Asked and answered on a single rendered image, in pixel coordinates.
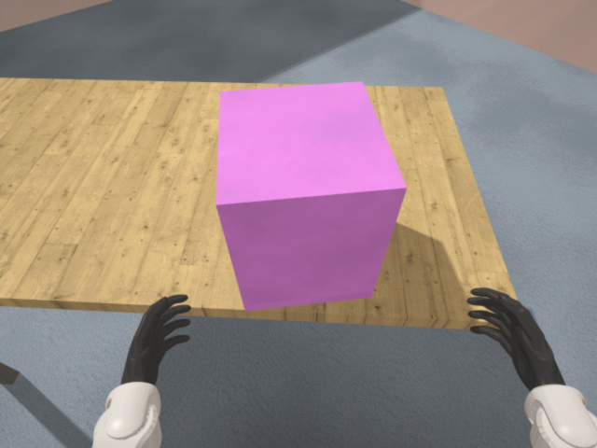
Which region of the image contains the right robot forearm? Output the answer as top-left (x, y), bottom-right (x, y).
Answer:
top-left (524, 385), bottom-right (597, 448)

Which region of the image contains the robot right hand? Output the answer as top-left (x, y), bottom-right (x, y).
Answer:
top-left (466, 287), bottom-right (565, 392)

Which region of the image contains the carton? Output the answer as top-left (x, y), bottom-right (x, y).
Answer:
top-left (215, 81), bottom-right (407, 311)

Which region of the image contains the table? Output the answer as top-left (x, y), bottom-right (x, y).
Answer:
top-left (0, 77), bottom-right (518, 385)

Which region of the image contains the left robot forearm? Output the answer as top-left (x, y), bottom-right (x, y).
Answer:
top-left (91, 382), bottom-right (161, 448)

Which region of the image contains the robot left hand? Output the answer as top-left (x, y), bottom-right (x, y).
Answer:
top-left (120, 294), bottom-right (191, 385)

